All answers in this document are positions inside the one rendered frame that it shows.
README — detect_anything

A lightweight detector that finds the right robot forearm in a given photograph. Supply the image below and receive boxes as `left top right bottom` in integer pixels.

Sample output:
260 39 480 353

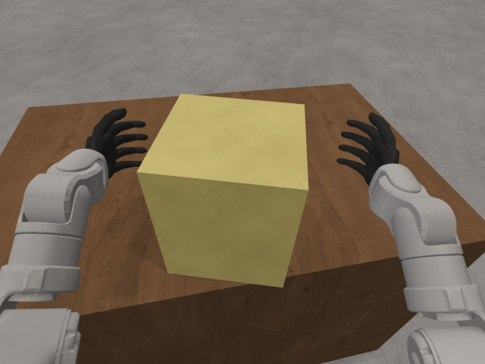
368 164 485 331

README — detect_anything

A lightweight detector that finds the left robot forearm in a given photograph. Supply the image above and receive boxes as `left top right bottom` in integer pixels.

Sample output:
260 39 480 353
0 149 108 315

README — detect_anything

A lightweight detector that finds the pedestal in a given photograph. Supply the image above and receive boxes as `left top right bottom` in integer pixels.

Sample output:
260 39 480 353
0 83 485 364

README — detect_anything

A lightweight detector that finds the robot right upper arm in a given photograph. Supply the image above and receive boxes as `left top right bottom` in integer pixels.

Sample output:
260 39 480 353
407 326 485 364

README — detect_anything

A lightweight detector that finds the robot left upper arm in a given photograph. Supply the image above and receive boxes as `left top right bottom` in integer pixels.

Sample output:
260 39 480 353
0 308 81 364

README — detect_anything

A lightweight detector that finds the right robot hand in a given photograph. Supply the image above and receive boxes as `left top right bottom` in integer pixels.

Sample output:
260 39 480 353
336 112 399 186

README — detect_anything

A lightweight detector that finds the left robot hand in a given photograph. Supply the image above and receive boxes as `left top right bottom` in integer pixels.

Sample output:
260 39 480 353
86 108 148 179

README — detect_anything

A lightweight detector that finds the carton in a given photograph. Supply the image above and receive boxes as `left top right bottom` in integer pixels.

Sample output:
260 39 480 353
136 94 308 287

